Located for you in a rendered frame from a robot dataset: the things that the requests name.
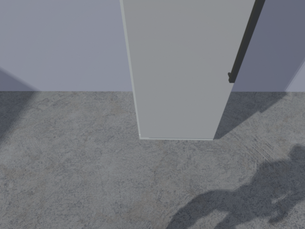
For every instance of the handle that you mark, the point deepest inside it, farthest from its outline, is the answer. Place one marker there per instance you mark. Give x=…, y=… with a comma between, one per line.
x=257, y=8

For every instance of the fridge door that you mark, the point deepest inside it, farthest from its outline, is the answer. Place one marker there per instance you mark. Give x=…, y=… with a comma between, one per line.
x=181, y=53

